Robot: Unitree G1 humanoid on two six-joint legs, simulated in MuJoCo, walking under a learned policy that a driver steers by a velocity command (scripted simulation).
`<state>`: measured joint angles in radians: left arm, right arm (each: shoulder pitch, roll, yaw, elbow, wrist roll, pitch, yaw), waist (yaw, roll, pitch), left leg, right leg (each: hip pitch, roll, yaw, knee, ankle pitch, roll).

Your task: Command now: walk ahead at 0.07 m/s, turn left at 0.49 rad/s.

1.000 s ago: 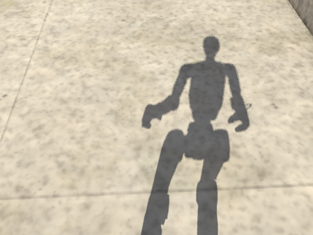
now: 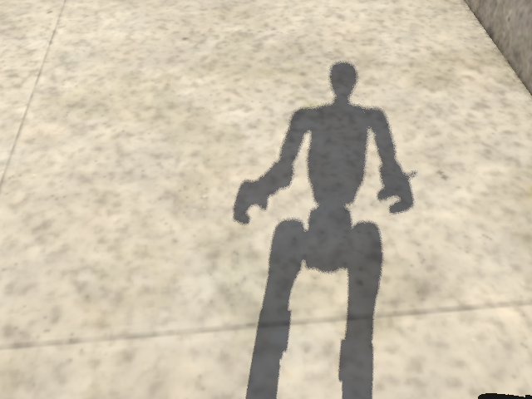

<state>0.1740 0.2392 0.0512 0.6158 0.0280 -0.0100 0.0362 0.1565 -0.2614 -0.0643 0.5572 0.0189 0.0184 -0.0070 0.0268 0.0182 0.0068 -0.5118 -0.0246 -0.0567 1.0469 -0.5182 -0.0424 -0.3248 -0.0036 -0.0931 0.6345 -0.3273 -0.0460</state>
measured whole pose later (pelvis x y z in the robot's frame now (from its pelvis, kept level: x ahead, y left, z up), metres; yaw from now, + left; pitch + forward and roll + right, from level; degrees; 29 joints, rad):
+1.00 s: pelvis +0.40 +0.16 +0.02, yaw +6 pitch +4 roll -1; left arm 0.38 0.25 0.06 0.79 -0.02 -0.05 0.01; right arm 0.06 -0.25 -0.01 0.60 -0.01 -0.11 -0.01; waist 0.08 0.04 0.01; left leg -0.72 0.08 -0.10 0.74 -0.02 -0.07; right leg -0.19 0.11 0.07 0.35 -0.22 -0.08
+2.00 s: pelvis +0.58 +0.18 +0.02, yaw -16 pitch +2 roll -1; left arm 0.23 0.24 0.05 0.68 0.00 -0.01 0.02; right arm 0.18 -0.27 -0.06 0.74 0.01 0.00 0.01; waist 0.02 0.01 -0.02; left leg -0.39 0.04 0.02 0.66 -0.30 0.00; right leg -0.21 0.02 -0.03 0.45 -0.27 -0.03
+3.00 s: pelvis +0.63 +0.20 +0.01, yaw +8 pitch +0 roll +0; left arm 0.23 0.26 0.04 0.74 0.00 0.01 0.01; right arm 0.16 -0.21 -0.03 0.65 -0.02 0.04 -0.02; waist 0.05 -0.04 0.03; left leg -0.23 0.00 0.02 0.53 -0.30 0.01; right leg -0.29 -0.05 0.01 0.59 -0.30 0.04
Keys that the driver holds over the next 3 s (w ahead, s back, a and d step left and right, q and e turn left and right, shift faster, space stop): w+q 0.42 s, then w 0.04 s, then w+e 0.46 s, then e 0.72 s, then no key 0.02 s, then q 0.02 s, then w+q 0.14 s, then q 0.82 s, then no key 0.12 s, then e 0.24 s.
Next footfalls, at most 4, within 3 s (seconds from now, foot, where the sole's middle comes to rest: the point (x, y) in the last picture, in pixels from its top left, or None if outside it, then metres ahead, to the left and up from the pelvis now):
0.26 left None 0.02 0.18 -0.76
0.68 right None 0.41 0.08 -0.76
1.12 left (165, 339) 0.65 0.32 -0.76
1.54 right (259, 372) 0.57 0.07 -0.76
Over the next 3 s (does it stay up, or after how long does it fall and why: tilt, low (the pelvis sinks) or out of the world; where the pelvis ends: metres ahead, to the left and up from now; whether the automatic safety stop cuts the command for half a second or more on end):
stays up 0.63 0.20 0.01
